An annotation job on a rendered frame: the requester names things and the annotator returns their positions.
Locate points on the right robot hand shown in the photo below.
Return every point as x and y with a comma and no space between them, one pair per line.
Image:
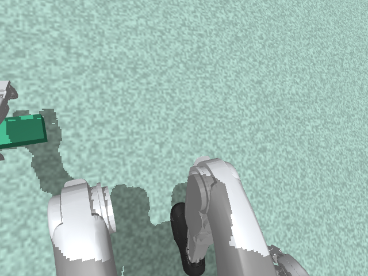
288,266

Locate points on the small box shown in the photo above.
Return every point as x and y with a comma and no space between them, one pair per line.
22,130

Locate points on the left robot hand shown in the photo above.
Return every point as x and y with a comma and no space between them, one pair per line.
7,92

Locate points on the right robot foot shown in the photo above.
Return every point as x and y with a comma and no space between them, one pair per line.
179,229

